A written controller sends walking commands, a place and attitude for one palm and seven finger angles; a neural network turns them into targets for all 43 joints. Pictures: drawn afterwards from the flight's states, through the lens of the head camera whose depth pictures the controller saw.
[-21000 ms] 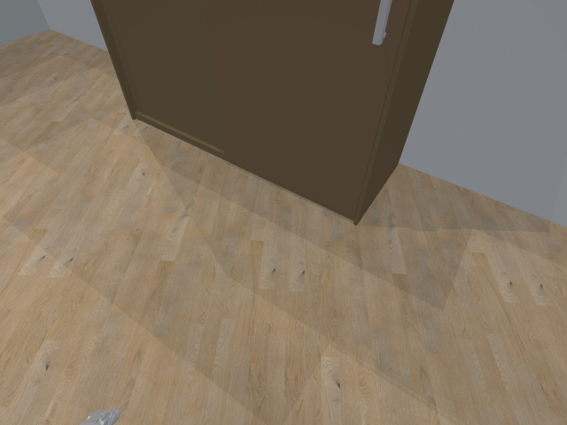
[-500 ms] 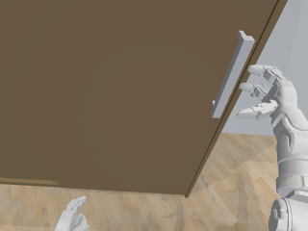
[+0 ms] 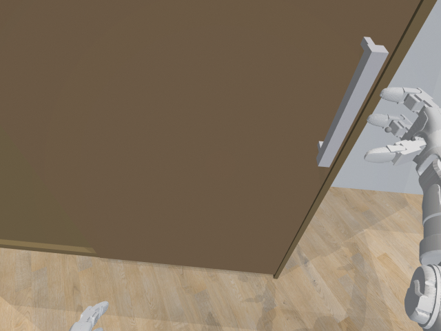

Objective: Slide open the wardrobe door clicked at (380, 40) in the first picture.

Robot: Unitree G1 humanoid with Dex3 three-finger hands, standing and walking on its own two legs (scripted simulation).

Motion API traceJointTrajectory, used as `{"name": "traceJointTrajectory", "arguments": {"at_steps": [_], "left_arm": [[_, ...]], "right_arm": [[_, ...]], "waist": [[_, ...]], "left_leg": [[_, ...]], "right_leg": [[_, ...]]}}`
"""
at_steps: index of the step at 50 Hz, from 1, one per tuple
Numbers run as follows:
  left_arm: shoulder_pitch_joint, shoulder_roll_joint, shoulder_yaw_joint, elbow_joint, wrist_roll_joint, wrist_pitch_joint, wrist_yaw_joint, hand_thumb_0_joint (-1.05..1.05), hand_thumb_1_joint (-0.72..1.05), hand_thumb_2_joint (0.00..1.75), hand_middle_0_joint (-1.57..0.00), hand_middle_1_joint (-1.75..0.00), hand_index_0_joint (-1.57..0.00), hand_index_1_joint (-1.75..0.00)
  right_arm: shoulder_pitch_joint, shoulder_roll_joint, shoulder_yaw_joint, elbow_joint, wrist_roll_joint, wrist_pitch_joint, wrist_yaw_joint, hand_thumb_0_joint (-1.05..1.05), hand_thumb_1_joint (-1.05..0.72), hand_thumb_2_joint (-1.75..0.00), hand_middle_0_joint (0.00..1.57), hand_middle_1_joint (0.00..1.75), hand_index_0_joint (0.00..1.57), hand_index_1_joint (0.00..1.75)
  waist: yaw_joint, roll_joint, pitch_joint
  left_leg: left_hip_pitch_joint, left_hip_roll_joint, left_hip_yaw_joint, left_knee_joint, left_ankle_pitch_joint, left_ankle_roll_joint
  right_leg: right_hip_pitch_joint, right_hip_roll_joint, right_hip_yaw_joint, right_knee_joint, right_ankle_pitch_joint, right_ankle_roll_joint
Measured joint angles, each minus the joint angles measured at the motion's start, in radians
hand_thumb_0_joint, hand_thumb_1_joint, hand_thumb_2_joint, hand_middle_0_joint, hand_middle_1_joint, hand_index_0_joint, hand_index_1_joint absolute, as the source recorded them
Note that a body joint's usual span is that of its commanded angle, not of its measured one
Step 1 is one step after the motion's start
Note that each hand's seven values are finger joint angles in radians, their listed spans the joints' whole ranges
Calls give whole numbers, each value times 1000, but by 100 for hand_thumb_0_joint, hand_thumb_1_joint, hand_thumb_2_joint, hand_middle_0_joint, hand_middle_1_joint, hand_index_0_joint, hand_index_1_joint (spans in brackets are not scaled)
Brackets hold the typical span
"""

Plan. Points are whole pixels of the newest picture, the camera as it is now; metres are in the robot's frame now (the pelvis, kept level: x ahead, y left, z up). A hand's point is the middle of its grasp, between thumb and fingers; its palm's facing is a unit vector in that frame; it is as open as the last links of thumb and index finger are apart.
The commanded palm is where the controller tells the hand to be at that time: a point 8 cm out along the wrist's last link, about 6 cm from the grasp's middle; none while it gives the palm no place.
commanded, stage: move the hooked fingers beside the handle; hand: right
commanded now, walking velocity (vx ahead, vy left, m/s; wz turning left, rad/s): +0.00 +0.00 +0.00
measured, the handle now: (342, 109) +0.48 -0.15 +0.19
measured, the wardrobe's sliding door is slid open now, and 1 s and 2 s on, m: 0.00 0.00 0.00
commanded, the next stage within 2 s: feel for the door with the fingertips in 0.12 s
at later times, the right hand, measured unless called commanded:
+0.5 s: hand (368, 128) +0.42 -0.18 +0.20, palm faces -0.03 +1.00 +0.01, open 14.0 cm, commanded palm +0.40 -0.24 +0.20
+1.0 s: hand (364, 124) +0.43 -0.18 +0.19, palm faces +0.00 +1.00 +0.00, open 13.7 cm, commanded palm +0.41 -0.23 +0.20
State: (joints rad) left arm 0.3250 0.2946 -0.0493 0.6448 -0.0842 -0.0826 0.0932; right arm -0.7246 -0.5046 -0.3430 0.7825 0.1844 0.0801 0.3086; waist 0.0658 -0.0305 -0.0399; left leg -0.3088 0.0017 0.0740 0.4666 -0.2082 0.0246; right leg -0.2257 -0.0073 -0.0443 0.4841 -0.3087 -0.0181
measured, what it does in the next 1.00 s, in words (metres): stands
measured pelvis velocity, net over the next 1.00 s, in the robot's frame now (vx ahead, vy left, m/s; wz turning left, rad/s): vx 0.00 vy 0.00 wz -0.01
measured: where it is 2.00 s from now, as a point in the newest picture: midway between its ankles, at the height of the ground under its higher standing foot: outside the picture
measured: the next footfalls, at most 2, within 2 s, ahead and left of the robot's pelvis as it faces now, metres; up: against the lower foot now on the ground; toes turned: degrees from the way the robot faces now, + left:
none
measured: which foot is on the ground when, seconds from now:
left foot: down 0.00-1.00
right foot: down 0.00-1.00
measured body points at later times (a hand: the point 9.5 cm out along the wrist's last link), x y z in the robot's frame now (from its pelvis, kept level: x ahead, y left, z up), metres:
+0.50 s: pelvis +0.01 -0.01 +0.00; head +0.01 +0.00 +0.45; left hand +0.14 +0.24 -0.10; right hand +0.42 -0.24 +0.20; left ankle +0.02 +0.10 -0.74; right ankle -0.04 -0.11 -0.74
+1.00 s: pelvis +0.00 +0.00 +0.00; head +0.01 +0.01 +0.45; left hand +0.11 +0.26 -0.11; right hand +0.43 -0.24 +0.20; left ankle +0.02 +0.10 -0.74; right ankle -0.04 -0.11 -0.74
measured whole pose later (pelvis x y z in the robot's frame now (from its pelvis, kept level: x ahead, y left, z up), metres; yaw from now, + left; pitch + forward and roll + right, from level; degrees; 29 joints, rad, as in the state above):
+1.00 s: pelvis +0.00 +0.00 +0.00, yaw -1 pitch +2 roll +0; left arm 0.30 0.27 -0.05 0.67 -0.08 -0.05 0.09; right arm -0.75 -0.38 -0.26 0.71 0.20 0.13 0.22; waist 0.04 -0.03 -0.04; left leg -0.28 0.01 0.08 0.46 -0.21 0.02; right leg -0.20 0.00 -0.03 0.47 -0.30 -0.02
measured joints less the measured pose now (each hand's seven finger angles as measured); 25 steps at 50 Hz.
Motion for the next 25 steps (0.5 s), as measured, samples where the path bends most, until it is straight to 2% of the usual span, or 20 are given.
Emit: {"name": "traceJointTrajectory", "arguments": {"at_steps": [6,9,25], "left_arm": [[23,1,1,7,-2,1,-1,1,91,89,-20,-30,-20,-30],[22,-3,0,9,-2,0,-4,1,91,89,-20,-30,-20,-30],[-55,-33,-10,-8,3,1,-18,1,90,89,-20,-30,-21,-30]], "right_arm": [[22,19,1,-36,36,-12,27,-2,50,-30,30,120,31,121],[31,32,11,-57,36,-2,24,-2,50,-30,30,120,31,120],[67,152,80,-198,28,54,-76,-2,50,-30,30,120,30,120]], "waist": [[-14,-6,-6],[-20,-6,-11],[-40,-7,-15]], "left_leg": [[7,2,-2,-5,-2,-4],[11,3,-1,-6,-5,-5],[30,11,-1,-2,-14,-11]], "right_leg": [[8,2,-2,-7,-2,-3],[11,4,0,-7,-4,-4],[34,12,1,-15,-7,-8]]}}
